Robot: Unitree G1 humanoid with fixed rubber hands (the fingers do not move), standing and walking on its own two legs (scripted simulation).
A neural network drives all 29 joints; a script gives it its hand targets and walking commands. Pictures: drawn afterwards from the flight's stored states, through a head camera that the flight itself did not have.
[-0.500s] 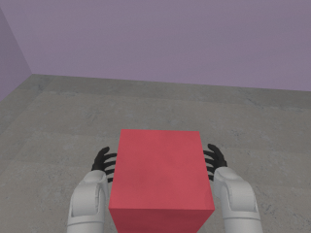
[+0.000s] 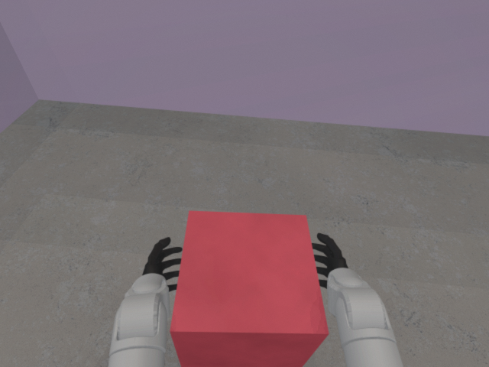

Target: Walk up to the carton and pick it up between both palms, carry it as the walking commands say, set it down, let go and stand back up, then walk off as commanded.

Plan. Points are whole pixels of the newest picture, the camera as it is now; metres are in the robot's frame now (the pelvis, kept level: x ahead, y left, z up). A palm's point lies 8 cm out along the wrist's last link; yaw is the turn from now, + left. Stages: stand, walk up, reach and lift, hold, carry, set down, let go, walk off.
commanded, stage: hold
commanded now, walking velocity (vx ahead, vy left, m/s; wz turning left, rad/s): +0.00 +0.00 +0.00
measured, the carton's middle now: (243, 297) +0.27 +0.02 -0.06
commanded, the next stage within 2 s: set down in 0.42 s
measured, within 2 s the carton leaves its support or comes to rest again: neither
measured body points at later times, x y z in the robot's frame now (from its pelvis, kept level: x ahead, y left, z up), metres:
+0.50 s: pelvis +0.00 +0.02 +0.00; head -0.04 +0.04 +0.45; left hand +0.28 +0.19 +0.02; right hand +0.30 -0.11 +0.03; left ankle +0.07 +0.12 -0.74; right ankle +0.00 -0.11 -0.74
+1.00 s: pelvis +0.01 +0.00 -0.01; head +0.04 +0.02 +0.44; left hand +0.31 +0.17 -0.04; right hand +0.33 -0.13 -0.03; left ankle +0.07 +0.12 -0.74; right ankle +0.00 -0.11 -0.74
